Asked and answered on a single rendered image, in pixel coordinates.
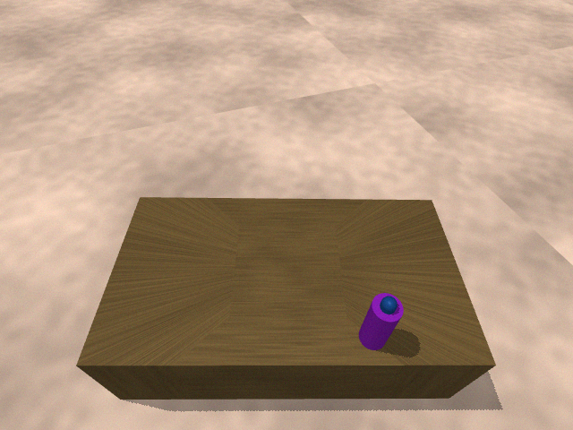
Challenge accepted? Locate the bottle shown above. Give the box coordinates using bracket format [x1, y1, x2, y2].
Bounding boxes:
[359, 293, 404, 350]

